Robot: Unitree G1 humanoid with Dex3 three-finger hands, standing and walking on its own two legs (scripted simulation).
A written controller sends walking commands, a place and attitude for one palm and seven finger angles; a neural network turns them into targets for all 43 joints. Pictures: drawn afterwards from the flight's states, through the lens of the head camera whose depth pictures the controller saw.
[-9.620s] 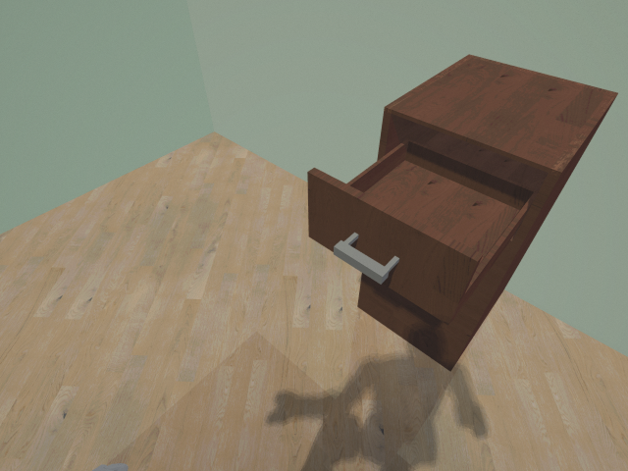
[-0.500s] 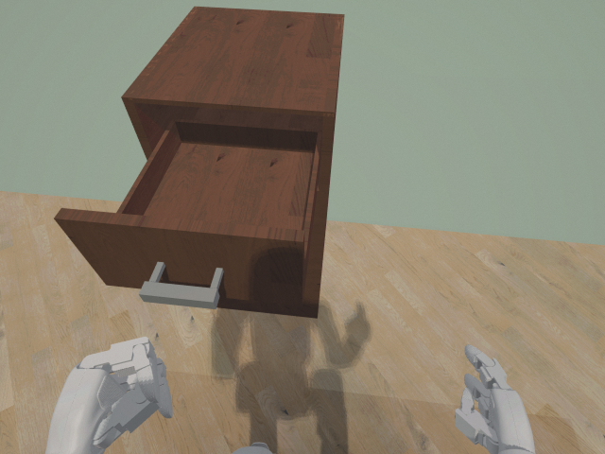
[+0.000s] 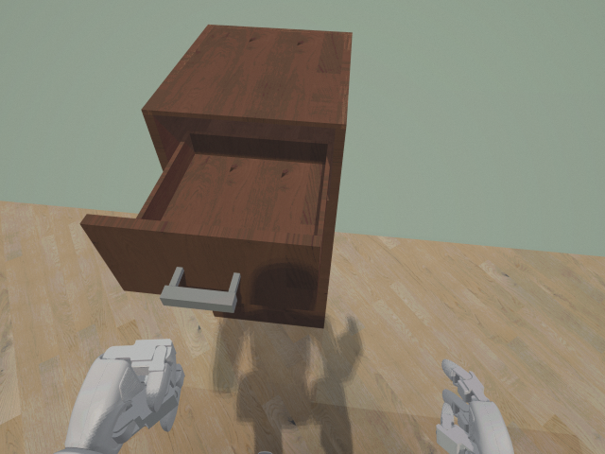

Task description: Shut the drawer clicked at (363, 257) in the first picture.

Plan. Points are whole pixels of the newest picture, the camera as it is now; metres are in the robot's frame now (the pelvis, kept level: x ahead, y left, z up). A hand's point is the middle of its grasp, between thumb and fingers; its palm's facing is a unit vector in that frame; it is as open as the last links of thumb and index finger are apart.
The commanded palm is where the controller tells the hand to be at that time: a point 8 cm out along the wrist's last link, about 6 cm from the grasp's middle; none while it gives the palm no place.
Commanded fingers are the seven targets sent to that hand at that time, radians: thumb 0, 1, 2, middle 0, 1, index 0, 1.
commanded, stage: raise the hand and make a fist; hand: left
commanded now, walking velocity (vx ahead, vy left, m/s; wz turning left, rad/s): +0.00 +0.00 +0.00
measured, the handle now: (203, 287) +0.35 +0.18 -0.01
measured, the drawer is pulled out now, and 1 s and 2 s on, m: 0.29 0.29 0.29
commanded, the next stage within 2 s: bring the fist close to the handle in 0.22 s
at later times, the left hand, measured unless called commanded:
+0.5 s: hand (182, 394) +0.17 +0.15 +0.07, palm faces +0.00 -1.00 -0.06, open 3.3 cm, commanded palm +0.15 +0.21 +0.07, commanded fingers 0.00 0.90 0.90 -1.40 -1.60 -1.40 -1.60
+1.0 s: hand (192, 373) +0.21 +0.16 +0.02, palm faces -0.04 -1.00 -0.05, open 3.3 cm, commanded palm +0.20 +0.21 +0.02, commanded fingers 0.00 0.90 0.90 -1.40 -1.60 -1.40 -1.60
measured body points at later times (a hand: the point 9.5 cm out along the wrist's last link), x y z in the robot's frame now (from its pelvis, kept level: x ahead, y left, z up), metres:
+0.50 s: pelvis +0.00 -0.03 +0.00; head +0.02 -0.04 +0.45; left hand +0.17 +0.20 +0.08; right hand +0.20 -0.25 -0.06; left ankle +0.04 +0.07 -0.70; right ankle -0.01 -0.10 -0.70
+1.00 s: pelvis +0.01 -0.03 -0.02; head +0.06 -0.04 +0.43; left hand +0.21 +0.21 +0.03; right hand +0.18 -0.28 -0.10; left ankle +0.04 +0.07 -0.70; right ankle -0.01 -0.10 -0.70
